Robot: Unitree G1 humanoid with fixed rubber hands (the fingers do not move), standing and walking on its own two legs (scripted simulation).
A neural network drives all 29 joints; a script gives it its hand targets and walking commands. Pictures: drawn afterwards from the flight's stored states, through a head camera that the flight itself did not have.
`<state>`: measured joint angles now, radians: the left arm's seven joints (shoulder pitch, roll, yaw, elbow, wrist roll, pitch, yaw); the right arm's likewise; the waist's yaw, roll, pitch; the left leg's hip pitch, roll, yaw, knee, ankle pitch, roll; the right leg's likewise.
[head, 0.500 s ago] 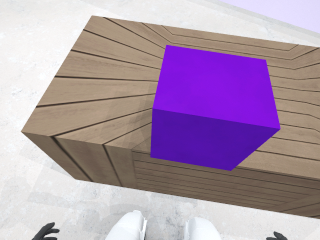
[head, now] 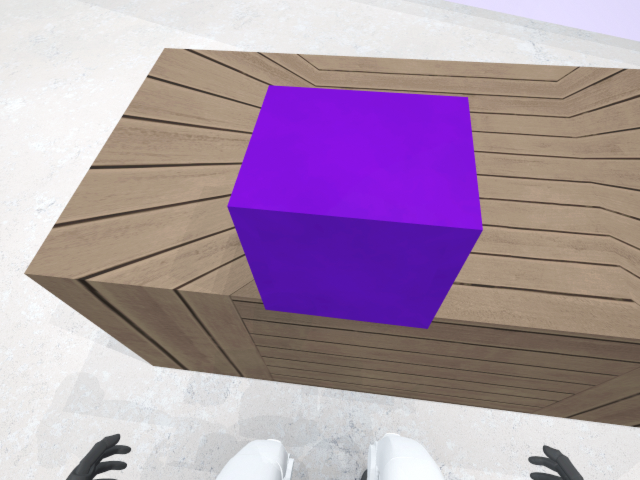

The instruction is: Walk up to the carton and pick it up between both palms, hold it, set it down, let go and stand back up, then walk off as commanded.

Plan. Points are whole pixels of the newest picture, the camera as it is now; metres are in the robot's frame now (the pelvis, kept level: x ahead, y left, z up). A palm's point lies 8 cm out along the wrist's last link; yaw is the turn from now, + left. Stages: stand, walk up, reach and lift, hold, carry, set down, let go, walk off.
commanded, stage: walk up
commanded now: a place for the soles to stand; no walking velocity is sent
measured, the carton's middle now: (354, 216) +0.45 -0.02 +0.00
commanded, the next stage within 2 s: stand in 0.70 s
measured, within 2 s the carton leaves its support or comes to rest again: neither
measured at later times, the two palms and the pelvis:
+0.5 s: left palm out of the picture +0.09 +0.32 -0.09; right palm out of the picture +0.08 -0.30 -0.11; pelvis -0.01 +0.01 +0.00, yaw +0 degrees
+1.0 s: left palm out of the picture +0.10 +0.32 -0.09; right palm out of the picture +0.10 -0.29 -0.11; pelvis -0.01 +0.01 +0.00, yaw +0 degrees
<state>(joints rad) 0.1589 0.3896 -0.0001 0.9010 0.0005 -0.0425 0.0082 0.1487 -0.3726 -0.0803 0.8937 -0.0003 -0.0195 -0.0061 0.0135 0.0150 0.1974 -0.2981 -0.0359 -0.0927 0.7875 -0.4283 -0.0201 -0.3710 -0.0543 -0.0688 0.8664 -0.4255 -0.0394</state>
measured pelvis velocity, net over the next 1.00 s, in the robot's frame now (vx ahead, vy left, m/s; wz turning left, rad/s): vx -0.01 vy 0.01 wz -0.01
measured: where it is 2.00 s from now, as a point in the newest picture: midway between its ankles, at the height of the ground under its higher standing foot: outside the picture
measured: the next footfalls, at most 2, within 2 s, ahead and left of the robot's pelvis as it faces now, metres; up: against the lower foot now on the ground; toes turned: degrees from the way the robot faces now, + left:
none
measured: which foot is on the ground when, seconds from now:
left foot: down 0.00-1.00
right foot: down 0.00-1.00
